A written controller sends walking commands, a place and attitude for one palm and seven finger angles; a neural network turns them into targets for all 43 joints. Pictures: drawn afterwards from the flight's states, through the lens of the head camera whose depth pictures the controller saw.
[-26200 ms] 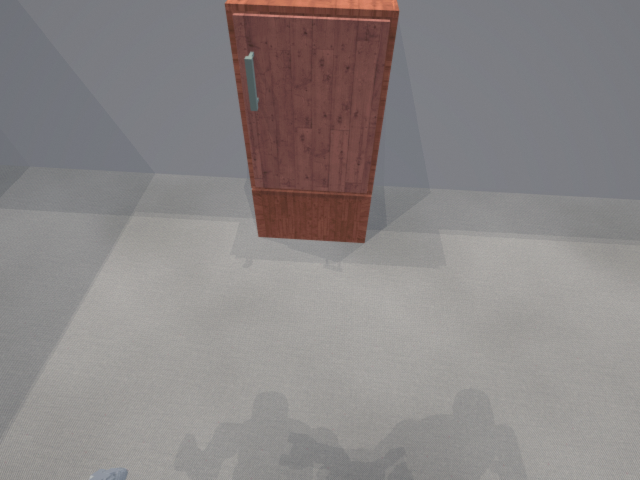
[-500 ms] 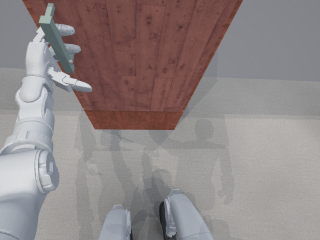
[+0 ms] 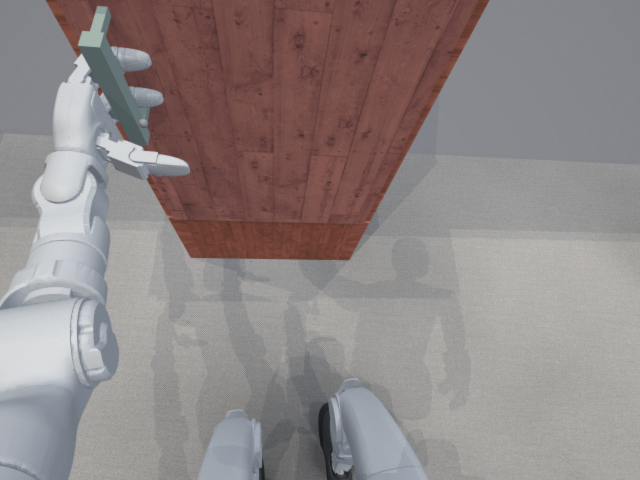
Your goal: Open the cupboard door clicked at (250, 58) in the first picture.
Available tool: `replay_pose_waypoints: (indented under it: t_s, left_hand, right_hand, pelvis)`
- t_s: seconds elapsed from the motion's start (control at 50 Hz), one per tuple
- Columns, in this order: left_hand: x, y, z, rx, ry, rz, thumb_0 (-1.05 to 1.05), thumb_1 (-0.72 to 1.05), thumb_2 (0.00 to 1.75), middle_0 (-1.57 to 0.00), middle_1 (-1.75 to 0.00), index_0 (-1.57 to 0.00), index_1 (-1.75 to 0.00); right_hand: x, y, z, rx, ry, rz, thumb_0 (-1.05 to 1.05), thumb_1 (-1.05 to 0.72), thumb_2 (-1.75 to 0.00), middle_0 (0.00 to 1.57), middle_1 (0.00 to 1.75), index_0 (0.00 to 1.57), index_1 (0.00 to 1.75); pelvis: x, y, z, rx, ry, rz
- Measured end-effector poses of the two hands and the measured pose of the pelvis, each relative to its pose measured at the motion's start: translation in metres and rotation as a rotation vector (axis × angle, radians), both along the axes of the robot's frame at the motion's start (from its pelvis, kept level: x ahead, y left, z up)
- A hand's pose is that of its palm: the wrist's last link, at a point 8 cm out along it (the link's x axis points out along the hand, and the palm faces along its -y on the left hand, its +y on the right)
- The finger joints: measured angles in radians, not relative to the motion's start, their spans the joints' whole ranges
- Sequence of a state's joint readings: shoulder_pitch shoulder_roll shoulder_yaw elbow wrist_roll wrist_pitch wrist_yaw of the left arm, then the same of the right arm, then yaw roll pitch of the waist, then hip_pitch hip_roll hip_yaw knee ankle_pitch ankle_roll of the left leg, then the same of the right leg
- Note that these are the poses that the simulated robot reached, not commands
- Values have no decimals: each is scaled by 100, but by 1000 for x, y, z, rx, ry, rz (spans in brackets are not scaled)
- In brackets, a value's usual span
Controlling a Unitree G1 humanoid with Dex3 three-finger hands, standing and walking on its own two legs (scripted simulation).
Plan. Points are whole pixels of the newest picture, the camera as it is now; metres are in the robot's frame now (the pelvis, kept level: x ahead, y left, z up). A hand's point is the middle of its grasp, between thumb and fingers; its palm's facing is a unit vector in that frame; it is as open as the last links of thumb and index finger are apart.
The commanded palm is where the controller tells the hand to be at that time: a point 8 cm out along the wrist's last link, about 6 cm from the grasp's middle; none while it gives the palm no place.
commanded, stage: close the thumb around the handle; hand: left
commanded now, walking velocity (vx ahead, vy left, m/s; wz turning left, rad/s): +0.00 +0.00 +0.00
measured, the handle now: (123, 84) +0.58 +0.18 +0.06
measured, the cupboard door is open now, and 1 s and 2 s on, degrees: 0 6 42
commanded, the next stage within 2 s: pull the door open along its arc in 0.54 s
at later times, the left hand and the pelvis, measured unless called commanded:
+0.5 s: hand (143, 121) +0.53 +0.16 +0.05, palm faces -0.09 -1.00 -0.01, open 5.4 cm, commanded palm +0.51 +0.20 +0.05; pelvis +0.00 +0.00 +0.00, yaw +0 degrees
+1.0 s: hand (143, 153) +0.49 +0.16 +0.05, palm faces -0.11 -0.99 -0.01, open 5.5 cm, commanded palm +0.43 +0.21 +0.05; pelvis +0.01 +0.01 +0.02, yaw -1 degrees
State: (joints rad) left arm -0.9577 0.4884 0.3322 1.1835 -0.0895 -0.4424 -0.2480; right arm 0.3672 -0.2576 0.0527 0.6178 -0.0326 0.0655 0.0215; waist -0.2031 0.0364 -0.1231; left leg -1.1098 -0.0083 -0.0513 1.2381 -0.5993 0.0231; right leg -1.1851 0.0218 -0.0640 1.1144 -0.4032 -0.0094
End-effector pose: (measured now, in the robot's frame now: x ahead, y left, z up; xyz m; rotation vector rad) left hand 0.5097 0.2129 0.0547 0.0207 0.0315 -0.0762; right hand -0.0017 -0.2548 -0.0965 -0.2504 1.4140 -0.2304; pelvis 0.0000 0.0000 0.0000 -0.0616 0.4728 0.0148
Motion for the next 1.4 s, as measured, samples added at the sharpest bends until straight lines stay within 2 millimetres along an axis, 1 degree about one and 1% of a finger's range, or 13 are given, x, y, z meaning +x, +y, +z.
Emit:
replay_pose_waypoints:
  t_s: [0.12,0.4,0.48,0.52,0.76,0.86,0.92,0.98,1.1,1.18,1.24,1.32,1.4]
  left_hand:
    - [4,1,-1,-3,-1,-5,-1,-15,44,-32,-124,-32,-125]
    - [5,1,-2,-6,3,-11,0,59,76,-37,-132,-37,-132]
    - [5,1,-1,-6,1,-12,1,74,83,-38,-133,-38,-134]
    - [4,1,-1,-7,2,-12,1,79,85,-38,-134,-39,-134]
    - [3,1,-1,-6,-1,-15,1,79,83,-38,-135,-38,-135]
    - [-5,1,-2,-5,-6,-18,1,80,82,-38,-135,-37,-135]
    - [-16,1,-2,-5,-8,-20,1,79,80,-38,-135,-37,-135]
    - [-32,-1,-2,-6,-9,-26,1,78,79,-38,-135,-37,-135]
    - [-77,-7,-2,-21,-15,-35,1,76,76,-38,-135,-37,-135]
    - [-112,-21,-4,-97,-37,133,3,73,75,-38,-135,-38,-135]
    - [-136,-35,-5,-101,-54,248,3,73,77,-37,-135,-39,-135]
    - [-164,-53,-4,-71,-62,341,2,75,79,-36,-135,-39,-135]
    - [-189,-70,-2,-52,-51,405,1,76,80,-34,-135,-40,-135]
  right_hand:
    - [3,0,0,-7,-4,4,1,-91,-89,20,30,20,30]
    - [3,4,1,-2,-5,-9,1,-91,-89,20,30,20,30]
    - [3,5,2,0,-6,-12,1,-91,-89,20,30,20,30]
    - [3,6,2,0,-4,-13,1,-91,-89,20,30,20,30]
    - [3,6,3,-1,-5,-18,1,-91,-89,20,30,20,30]
    - [7,7,5,11,-17,-32,1,-91,-89,20,30,20,30]
    - [13,8,6,24,-34,-39,1,-91,-89,20,30,20,30]
    - [23,9,9,38,-67,-43,1,-91,-89,20,30,20,30]
    - [59,9,16,57,-172,-11,1,-91,-89,20,30,20,30]
    - [92,9,17,69,-260,51,1,-91,-89,20,30,20,30]
    - [118,13,16,84,-318,113,1,-91,-89,20,30,20,30]
    - [148,20,15,109,-385,182,1,-91,-89,20,30,20,30]
    - [169,28,16,135,-444,229,1,-91,-89,20,30,20,30]
  pelvis:
    - [0,0,-1,-2,5,1]
    - [3,3,0,-4,5,-6]
    - [4,4,1,-4,3,-7]
    - [4,5,1,-4,2,-6]
    - [5,6,2,-4,1,-10]
    - [7,6,5,1,-6,-19]
    - [10,6,9,5,-16,-25]
    - [13,5,14,10,-28,-31]
    - [18,4,22,19,-59,-31]
    - [19,3,23,22,-75,-26]
    - [17,1,21,27,-88,-18]
    - [14,-3,19,33,-109,-5]
    - [10,-8,19,39,-129,8]
